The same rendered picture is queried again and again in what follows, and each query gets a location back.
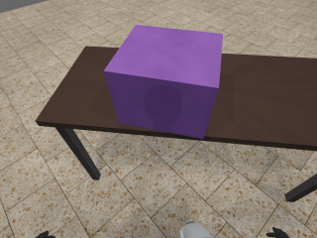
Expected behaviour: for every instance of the carton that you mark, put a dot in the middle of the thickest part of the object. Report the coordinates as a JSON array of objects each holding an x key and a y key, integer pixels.
[{"x": 166, "y": 79}]

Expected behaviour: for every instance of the right robot thigh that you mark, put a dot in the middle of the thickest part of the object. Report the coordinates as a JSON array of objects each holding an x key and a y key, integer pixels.
[{"x": 194, "y": 230}]

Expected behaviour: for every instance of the table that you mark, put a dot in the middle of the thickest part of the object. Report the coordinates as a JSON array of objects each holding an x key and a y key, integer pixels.
[{"x": 266, "y": 101}]

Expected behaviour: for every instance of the right robot hand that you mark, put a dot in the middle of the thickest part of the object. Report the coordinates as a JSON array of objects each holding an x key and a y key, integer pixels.
[{"x": 277, "y": 233}]

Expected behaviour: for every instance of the robot right shin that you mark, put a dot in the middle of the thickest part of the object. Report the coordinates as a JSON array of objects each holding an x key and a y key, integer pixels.
[{"x": 188, "y": 222}]

